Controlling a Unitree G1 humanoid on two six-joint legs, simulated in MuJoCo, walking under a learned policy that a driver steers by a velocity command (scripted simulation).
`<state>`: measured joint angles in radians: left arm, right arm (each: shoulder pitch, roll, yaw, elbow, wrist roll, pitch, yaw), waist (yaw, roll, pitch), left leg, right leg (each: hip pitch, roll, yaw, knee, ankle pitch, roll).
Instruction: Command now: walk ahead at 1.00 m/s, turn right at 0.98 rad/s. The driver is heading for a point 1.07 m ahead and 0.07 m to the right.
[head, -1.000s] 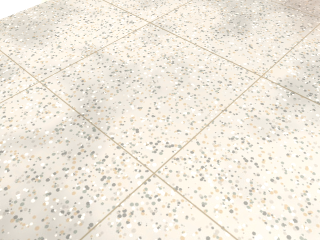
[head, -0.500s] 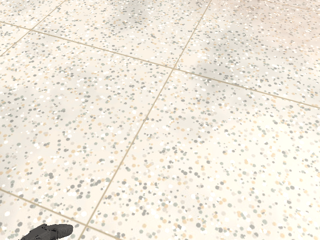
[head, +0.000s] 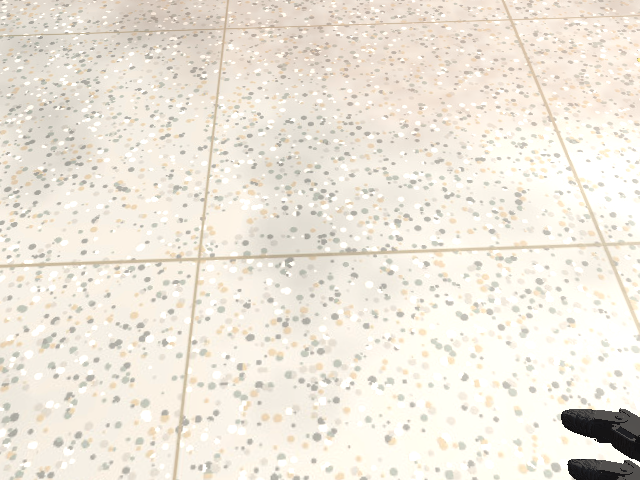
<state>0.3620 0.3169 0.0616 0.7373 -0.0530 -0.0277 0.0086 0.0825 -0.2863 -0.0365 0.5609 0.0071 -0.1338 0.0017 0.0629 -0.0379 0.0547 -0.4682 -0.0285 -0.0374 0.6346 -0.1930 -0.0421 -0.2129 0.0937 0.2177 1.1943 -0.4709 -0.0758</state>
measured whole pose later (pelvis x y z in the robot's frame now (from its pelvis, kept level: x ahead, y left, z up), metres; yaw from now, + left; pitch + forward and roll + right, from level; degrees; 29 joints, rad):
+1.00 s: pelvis +0.83 -0.23 +0.00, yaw -12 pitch -2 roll +1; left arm 0.23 0.26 0.01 0.72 -0.01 -0.13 -0.01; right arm 0.31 -0.30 -0.06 0.72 0.00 -0.07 0.04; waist -0.04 0.03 0.07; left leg -0.43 -0.17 0.04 0.64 -0.20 0.17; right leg -0.30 0.05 0.08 1.44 -0.38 -0.04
